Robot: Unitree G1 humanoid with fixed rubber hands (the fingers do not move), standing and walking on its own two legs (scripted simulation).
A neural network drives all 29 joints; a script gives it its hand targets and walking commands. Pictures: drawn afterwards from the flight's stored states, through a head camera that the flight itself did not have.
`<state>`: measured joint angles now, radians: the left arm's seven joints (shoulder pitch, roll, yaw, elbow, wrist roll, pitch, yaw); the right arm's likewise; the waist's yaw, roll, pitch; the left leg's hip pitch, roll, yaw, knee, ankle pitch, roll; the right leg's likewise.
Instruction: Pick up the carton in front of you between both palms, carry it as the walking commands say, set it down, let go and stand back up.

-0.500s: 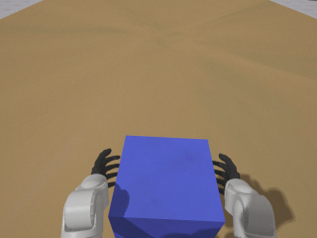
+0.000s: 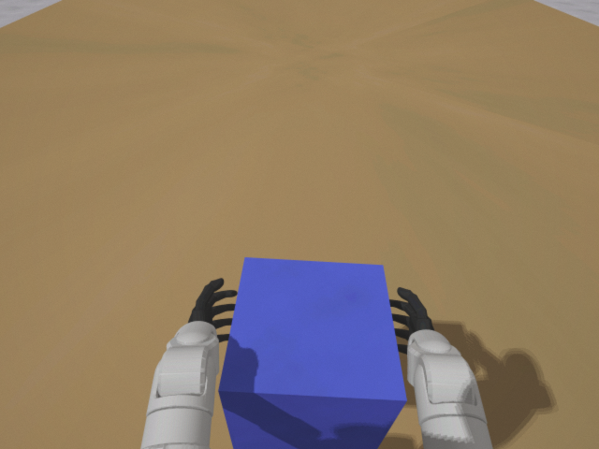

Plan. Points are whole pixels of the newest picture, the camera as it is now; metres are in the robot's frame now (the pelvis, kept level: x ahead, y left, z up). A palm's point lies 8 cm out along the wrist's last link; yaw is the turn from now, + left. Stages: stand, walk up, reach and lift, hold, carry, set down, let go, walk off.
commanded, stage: carry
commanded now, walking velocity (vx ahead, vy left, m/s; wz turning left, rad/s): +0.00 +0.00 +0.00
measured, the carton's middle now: (307, 363) +0.30 +0.00 -0.05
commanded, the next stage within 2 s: hold in 0.28 s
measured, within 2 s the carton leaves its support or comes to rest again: neither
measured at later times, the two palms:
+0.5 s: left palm (200, 345) +0.27 +0.15 +0.05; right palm (428, 355) +0.27 -0.15 +0.04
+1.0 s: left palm (204, 332) +0.28 +0.14 +0.06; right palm (430, 350) +0.27 -0.15 +0.05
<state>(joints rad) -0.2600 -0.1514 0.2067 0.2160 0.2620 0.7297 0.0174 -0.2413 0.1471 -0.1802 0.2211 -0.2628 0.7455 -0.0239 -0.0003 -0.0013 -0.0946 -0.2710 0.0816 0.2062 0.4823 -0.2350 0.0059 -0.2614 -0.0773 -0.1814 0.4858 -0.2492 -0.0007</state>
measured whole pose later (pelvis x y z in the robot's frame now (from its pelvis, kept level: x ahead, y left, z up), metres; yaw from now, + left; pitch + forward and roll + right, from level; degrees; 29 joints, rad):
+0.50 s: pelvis -0.02 +0.00 +0.01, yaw +0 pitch -6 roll +0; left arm -0.24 -0.15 0.18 0.18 0.26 0.72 0.02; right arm -0.21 0.14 -0.17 0.19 -0.26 0.73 -0.02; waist 0.01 0.00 0.04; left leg -0.09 0.02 0.00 0.36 -0.17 -0.01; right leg -0.08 -0.01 0.00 0.37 -0.18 0.00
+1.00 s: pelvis -0.05 +0.00 -0.01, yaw -1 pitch -9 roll +0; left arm -0.56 -0.20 0.48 0.52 0.44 0.63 -0.02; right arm -0.53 0.19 -0.48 0.54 -0.43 0.63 0.03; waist 0.01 -0.01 0.07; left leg -0.15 -0.03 -0.08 0.52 -0.22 0.00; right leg -0.15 0.04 0.08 0.52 -0.22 0.00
